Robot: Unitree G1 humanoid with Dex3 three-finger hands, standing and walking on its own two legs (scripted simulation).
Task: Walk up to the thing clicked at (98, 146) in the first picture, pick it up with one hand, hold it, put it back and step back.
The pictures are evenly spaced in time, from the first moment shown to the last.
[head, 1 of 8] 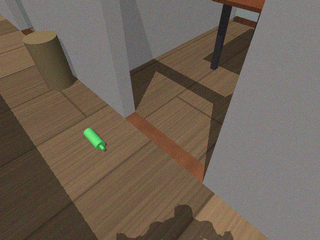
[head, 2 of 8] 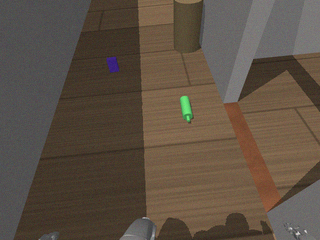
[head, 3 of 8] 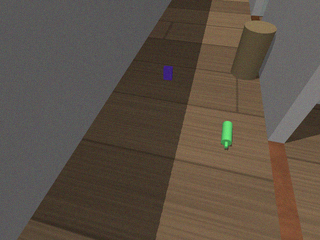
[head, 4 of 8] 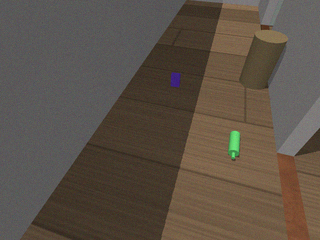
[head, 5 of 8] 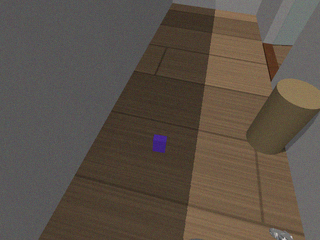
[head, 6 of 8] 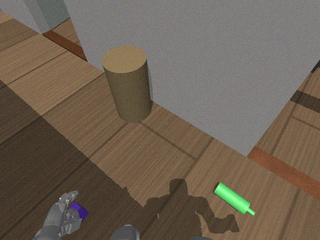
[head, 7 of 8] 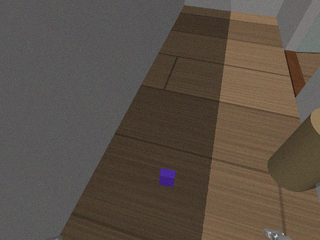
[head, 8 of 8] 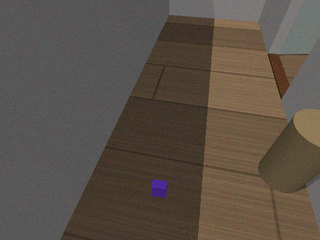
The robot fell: no
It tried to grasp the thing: no
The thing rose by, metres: 0.00
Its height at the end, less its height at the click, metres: +0.00
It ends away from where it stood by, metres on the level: 0.00
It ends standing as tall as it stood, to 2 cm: yes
